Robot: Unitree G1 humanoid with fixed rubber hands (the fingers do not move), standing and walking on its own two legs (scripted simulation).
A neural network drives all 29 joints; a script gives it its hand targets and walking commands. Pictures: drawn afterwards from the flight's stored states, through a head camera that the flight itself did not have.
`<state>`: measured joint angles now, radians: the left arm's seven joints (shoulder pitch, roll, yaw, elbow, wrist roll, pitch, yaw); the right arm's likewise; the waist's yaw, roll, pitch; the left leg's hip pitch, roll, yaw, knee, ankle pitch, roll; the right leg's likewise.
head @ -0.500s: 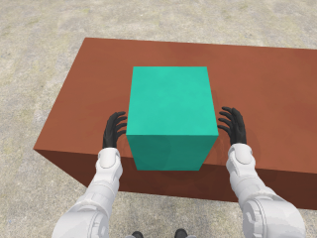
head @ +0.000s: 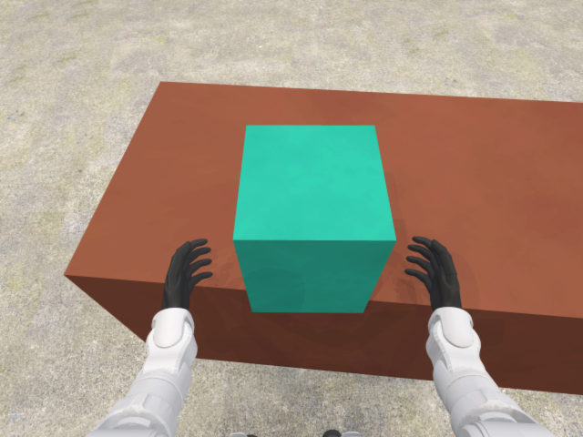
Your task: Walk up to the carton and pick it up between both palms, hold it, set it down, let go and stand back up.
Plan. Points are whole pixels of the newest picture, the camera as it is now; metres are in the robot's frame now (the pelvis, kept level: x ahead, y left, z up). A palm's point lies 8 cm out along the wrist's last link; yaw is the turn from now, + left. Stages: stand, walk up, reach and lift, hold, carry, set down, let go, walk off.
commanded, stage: set down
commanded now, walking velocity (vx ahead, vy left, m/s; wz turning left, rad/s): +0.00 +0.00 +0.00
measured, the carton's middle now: (308, 225) +0.44 -0.01 -0.03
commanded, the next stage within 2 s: none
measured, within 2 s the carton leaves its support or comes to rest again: neither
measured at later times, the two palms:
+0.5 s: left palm (169, 331) +0.26 +0.19 -0.03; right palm (464, 338) +0.25 -0.22 -0.03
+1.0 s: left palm (168, 355) +0.23 +0.18 -0.04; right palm (471, 360) +0.23 -0.23 -0.03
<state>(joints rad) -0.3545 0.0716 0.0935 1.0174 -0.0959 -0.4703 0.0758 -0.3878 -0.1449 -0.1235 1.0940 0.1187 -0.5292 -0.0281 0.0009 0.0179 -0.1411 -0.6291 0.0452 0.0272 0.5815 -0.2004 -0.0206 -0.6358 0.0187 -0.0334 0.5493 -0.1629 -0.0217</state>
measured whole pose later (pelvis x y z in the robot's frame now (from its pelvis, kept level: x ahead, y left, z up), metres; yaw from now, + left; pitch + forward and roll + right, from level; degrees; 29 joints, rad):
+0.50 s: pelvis +0.02 +0.00 +0.01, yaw +0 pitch +7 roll -1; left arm -0.06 0.07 0.02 0.83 -0.12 -0.47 0.06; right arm -0.09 -0.15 -0.11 0.94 0.15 -0.57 0.02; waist -0.02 0.01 -0.10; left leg -0.44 0.05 0.03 0.58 -0.25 -0.02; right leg -0.45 0.02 -0.03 0.55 -0.21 -0.02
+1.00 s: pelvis +0.03 +0.00 +0.01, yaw +0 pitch +0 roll -1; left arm 0.12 0.08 -0.03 0.66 -0.06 -0.31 0.09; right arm 0.07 -0.15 -0.11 0.83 0.16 -0.47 0.06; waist -0.01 0.00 -0.03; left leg -0.27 0.04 0.03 0.52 -0.27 -0.02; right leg -0.27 0.02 -0.03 0.49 -0.23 -0.02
